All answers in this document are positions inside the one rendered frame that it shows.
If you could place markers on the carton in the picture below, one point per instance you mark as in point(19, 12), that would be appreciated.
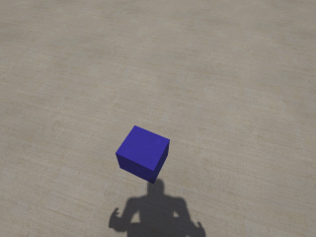
point(143, 153)

